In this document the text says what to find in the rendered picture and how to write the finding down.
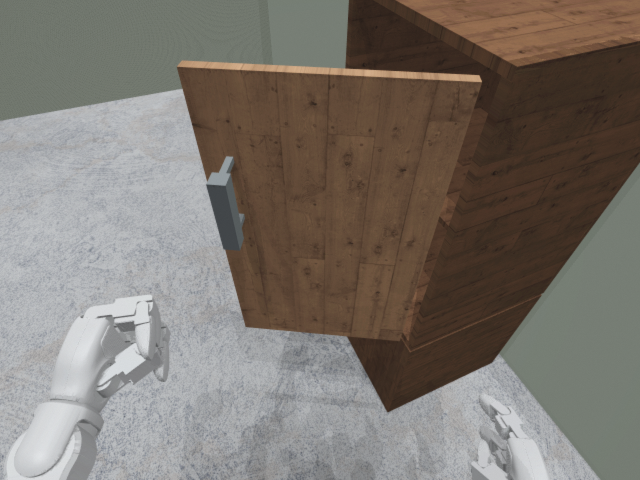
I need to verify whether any right robot hand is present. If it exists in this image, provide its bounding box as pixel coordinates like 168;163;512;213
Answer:
471;393;551;480

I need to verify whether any left robot hand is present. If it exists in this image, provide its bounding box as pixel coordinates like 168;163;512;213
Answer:
49;295;171;413

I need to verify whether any left robot forearm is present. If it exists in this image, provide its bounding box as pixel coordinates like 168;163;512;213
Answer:
4;400;104;480

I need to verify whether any handle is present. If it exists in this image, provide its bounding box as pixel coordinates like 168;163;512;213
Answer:
206;156;245;251

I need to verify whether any cupboard door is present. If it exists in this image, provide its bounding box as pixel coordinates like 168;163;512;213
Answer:
177;60;482;341

